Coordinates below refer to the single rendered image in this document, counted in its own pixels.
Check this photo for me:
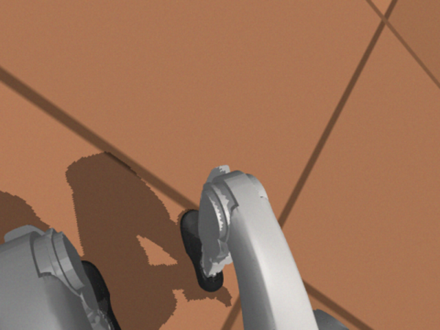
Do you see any right robot hand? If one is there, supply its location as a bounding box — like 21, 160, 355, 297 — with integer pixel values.
313, 309, 349, 330

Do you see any left robot foot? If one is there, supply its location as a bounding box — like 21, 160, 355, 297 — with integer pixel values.
81, 261, 121, 330

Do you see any right robot foot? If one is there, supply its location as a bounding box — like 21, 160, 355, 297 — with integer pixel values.
180, 210, 223, 292

